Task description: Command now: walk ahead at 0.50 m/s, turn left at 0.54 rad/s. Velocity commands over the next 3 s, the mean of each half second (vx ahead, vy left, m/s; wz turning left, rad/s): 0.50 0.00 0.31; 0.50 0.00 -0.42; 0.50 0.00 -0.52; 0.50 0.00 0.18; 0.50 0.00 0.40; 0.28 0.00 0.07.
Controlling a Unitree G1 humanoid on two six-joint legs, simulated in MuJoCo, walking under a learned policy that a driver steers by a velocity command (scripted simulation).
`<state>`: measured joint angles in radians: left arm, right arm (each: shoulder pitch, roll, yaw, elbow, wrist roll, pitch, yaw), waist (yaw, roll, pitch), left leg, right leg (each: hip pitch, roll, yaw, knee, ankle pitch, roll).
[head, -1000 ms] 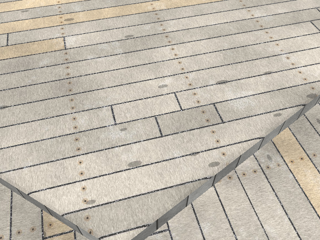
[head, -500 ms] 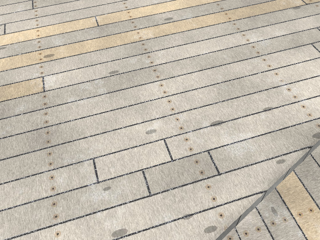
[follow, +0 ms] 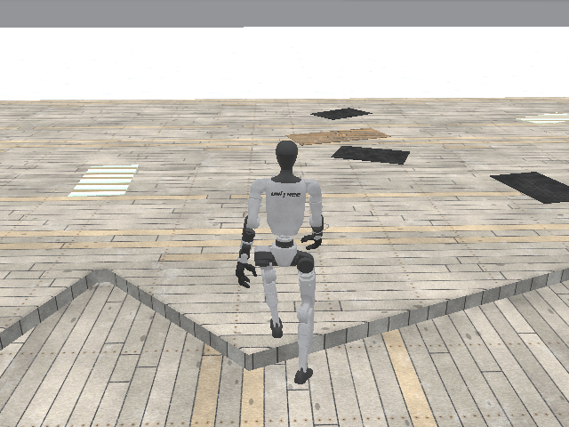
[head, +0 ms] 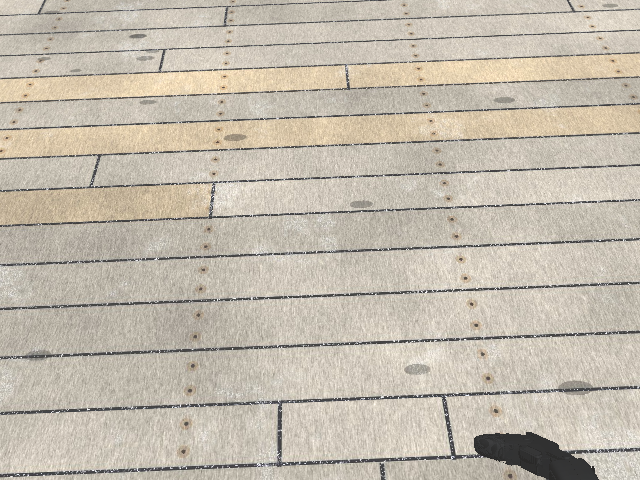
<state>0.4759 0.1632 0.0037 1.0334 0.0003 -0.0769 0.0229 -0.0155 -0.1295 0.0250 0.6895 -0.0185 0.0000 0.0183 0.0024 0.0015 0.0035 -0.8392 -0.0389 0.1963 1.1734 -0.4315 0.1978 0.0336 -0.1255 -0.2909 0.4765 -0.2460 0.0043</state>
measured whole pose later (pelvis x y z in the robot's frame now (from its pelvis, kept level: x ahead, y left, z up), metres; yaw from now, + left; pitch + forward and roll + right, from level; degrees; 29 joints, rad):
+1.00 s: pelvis +0.68 +0.09 +0.10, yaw -7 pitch +5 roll +1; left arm 0.40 0.28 0.06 0.77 -0.02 -0.05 0.01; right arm 0.02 -0.24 -0.01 0.59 -0.01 -0.13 -0.01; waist 0.08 -0.03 -0.03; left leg -0.51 -0.03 -0.05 0.53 -0.11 0.00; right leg -0.26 0.12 0.20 0.88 -0.52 -0.05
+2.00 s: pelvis +1.20 -0.07 +0.09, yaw -14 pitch +3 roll -1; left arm 0.31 0.28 0.08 0.81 0.00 -0.05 0.02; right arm 0.11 -0.27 -0.06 0.69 0.02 -0.06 0.05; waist 0.03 0.01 0.02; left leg -0.56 -0.01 0.04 0.64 -0.13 0.09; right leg -0.02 -0.06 -0.15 0.66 -0.51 0.03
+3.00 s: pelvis +1.68 -0.14 +0.11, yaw -1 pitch +2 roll +0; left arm 0.26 0.27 0.03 0.86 0.00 -0.05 0.00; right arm 0.08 -0.22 -0.04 0.69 -0.02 -0.05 0.00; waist 0.05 -0.01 0.02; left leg -0.43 -0.01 -0.01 0.50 -0.11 0.03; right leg -0.24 0.02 0.03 0.75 -0.54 0.02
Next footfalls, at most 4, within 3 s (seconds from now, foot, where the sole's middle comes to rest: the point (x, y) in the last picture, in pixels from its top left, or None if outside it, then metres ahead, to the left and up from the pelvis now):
0.52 right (352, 411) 0.57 -0.01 -0.66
0.96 left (253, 297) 0.83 0.20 -0.66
1.44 right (402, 240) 0.99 -0.15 -0.66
1.98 left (347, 135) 1.37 -0.02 -0.66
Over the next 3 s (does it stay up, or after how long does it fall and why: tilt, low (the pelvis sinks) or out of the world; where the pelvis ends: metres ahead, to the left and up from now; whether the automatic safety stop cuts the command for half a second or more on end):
stays up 1.68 -0.14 0.11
